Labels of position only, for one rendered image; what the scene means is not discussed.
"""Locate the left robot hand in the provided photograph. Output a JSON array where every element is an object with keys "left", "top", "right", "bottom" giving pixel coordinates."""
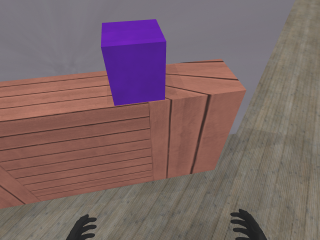
[{"left": 66, "top": 214, "right": 97, "bottom": 240}]

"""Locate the pedestal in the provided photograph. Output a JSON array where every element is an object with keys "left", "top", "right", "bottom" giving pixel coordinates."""
[{"left": 0, "top": 59, "right": 246, "bottom": 209}]

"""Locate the carton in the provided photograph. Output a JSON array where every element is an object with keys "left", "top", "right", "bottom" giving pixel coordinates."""
[{"left": 101, "top": 19, "right": 167, "bottom": 106}]

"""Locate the right robot hand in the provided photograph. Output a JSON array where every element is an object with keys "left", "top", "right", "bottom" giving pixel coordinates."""
[{"left": 230, "top": 209, "right": 267, "bottom": 240}]

